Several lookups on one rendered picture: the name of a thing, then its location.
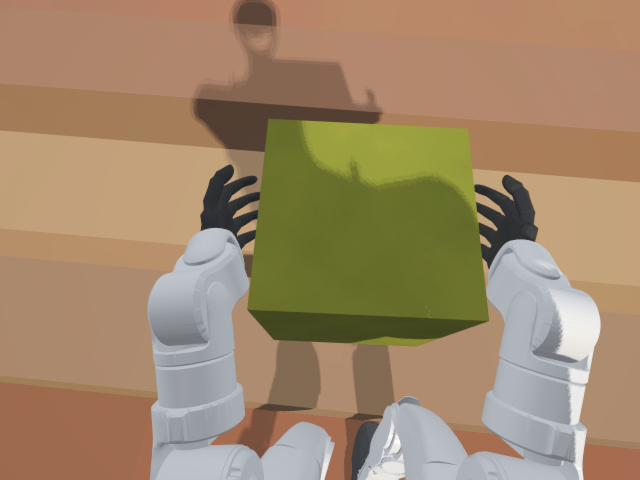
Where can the right robot hand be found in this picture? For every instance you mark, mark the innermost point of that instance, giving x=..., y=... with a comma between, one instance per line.
x=518, y=222

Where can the right robot forearm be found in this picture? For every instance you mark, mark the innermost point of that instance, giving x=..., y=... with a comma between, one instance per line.
x=546, y=351

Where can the right robot thigh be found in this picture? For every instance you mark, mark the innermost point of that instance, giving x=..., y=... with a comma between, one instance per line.
x=423, y=441

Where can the right robot upper arm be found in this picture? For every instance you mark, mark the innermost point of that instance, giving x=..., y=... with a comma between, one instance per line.
x=492, y=466

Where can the left robot forearm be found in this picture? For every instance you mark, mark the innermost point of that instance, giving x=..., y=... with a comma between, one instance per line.
x=190, y=315

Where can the carton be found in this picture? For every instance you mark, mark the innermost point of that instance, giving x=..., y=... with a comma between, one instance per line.
x=366, y=234

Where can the robot thigh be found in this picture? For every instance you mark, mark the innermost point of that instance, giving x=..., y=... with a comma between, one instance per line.
x=302, y=453
x=423, y=441

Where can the left robot hand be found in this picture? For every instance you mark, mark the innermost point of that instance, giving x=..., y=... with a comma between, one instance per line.
x=218, y=211

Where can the left robot upper arm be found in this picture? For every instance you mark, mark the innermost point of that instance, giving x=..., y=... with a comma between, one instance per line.
x=215, y=462

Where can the left robot thigh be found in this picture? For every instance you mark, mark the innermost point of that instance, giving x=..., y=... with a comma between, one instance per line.
x=302, y=453

